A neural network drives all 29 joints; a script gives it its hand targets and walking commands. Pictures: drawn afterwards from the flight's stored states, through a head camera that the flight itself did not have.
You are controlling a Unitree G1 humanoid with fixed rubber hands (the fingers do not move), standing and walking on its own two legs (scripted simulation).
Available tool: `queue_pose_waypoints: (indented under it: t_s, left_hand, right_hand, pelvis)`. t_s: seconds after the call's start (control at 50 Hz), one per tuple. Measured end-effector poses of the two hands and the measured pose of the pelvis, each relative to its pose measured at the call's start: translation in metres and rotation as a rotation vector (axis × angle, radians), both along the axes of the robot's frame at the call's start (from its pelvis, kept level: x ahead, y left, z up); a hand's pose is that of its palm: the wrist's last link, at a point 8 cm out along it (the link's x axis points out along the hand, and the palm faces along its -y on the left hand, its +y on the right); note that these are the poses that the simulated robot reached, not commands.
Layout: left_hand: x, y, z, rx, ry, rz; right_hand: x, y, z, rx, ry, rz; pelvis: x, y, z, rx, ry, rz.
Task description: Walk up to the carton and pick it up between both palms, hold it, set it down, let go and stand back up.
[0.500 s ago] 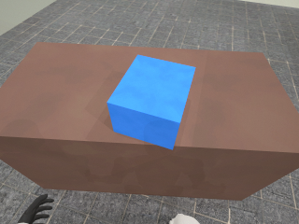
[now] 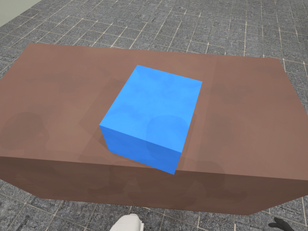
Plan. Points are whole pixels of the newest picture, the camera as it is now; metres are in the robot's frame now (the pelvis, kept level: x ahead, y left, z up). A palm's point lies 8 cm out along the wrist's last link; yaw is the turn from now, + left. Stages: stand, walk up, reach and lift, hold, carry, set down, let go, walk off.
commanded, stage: walk up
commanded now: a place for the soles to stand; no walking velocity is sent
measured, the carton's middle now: (154, 117) +0.43 +0.03 -0.02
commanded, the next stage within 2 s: stand in 1.80 s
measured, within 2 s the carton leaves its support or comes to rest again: neither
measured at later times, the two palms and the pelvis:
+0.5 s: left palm out of the picture -0.01 +0.37 -0.11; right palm out of the picture +0.11 -0.28 -0.07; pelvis -0.02 +0.04 +0.00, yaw +0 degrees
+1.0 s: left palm out of the picture +0.08 +0.38 -0.10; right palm (267, 229) +0.14 -0.26 -0.07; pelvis +0.01 +0.05 +0.00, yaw +1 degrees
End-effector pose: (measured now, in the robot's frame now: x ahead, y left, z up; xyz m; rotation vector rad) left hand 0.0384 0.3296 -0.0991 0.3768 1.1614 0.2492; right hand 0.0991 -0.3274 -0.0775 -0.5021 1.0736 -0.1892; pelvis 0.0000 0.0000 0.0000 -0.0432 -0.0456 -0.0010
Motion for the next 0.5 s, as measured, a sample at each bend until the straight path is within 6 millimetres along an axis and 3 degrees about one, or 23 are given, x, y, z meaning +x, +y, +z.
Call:
queue_pose_waypoints:
  t_s: [0.1,0.18,0.4,0.5]
  left_hand:
    - [0.015,0.015,-0.010,-0.036,-0.036,-0.016]
    - [0.017,0.025,-0.011,-0.046,-0.050,-0.016]
    - [-0.025,0.034,-0.013,-0.026,0.046,0.013]
    - [-0.046,0.040,-0.006,0.012,0.081,0.040]
  right_hand:
    - [0.017,0.026,0.010,-0.006,-0.043,0.016]
    - [0.022,0.039,0.018,-0.008,-0.072,0.025]
    - [0.007,0.042,0.015,0.018,-0.055,0.008]
    - [0.013,0.044,0.011,0.036,-0.062,0.017]
  pelvis:
    - [-0.001,0.022,0.000,-0.007,-0.010,0.003]
    - [-0.006,0.032,0.002,-0.024,-0.011,0.002]
    - [-0.020,0.035,0.002,-0.019,-0.009,-0.012]
    - [-0.018,0.036,0.002,0.009,-0.010,-0.002]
